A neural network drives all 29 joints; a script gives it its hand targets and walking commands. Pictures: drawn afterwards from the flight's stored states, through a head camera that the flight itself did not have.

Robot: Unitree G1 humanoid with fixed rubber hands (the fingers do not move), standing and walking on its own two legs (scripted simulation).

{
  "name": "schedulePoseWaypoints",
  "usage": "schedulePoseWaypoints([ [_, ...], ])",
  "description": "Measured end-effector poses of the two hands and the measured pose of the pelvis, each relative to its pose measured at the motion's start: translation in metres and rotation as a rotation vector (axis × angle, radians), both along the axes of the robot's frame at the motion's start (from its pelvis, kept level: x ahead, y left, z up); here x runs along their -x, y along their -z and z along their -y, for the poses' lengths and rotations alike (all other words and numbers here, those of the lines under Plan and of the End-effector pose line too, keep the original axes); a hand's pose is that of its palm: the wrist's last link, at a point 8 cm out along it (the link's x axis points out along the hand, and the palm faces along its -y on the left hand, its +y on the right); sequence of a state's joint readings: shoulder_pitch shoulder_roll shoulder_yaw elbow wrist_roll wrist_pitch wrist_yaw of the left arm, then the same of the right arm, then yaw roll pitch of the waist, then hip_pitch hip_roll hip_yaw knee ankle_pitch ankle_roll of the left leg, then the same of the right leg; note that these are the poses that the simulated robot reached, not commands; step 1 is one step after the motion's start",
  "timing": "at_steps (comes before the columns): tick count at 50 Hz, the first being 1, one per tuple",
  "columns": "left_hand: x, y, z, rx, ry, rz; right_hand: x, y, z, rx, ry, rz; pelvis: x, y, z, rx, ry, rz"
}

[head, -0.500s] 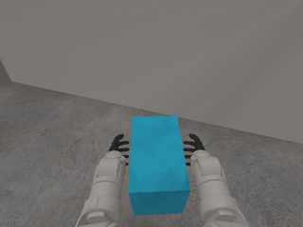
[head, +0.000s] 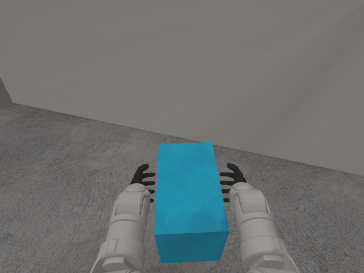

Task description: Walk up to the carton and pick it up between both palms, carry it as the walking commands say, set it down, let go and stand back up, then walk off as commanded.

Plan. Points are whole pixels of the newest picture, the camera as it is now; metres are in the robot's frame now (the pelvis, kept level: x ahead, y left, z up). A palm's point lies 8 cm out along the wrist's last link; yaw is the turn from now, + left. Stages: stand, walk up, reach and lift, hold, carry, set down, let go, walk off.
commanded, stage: hold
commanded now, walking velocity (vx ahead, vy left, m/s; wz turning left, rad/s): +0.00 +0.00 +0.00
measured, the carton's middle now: (188, 199) +0.35 +0.00 -0.02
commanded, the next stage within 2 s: carry in 1.30 s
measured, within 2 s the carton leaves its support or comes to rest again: neither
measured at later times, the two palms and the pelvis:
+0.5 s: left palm (137, 193) +0.30 +0.12 +0.06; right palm (239, 192) +0.31 -0.12 +0.06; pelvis +0.00 +0.00 +0.00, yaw +0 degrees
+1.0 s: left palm (137, 194) +0.30 +0.12 +0.06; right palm (239, 193) +0.30 -0.12 +0.06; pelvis +0.00 +0.00 +0.00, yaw +0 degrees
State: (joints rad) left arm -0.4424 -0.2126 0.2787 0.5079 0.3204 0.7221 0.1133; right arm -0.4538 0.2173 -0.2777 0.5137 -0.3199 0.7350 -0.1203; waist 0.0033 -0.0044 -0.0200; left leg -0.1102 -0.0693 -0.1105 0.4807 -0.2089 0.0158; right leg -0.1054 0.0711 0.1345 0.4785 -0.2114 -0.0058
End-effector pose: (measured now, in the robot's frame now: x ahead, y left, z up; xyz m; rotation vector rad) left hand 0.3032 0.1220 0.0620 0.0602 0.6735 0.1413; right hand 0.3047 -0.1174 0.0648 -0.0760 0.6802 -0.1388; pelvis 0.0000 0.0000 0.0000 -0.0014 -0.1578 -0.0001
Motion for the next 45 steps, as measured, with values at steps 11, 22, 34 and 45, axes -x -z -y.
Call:
schedulePoseWaypoints([
  [11, 0.0014, 0.0005, 0.0004, 0.001, -0.003, -0.001, 0.0011, 0.0008, 0.0002, 0.001, 0.001, 0.0, 0.0025, 0.0007, 0.0003, -0.001, 0.001, -0.001],
  [22, 0.0001, 0.0015, 0.0005, -0.003, 0.003, -0.002, -0.0005, 0.0021, 0.0008, 0.003, -0.005, 0.0, 0.0005, 0.0003, 0.0007, -0.002, 0.001, -0.006],
  [34, -0.0003, 0.003, 0.0002, -0.01, 0.013, -0.006, -0.0011, 0.0039, 0.0012, 0.004, -0.014, -0.002, -0.0023, -0.0003, 0.0006, -0.002, 0.001, -0.008],
  [45, 0.0011, 0.0039, -0.0006, -0.012, 0.017, -0.008, 0.0003, 0.005, 0.0007, 0.004, -0.017, -0.004, -0.0017, -0.0001, -0.0002, -0.002, 0.001, -0.008],
])
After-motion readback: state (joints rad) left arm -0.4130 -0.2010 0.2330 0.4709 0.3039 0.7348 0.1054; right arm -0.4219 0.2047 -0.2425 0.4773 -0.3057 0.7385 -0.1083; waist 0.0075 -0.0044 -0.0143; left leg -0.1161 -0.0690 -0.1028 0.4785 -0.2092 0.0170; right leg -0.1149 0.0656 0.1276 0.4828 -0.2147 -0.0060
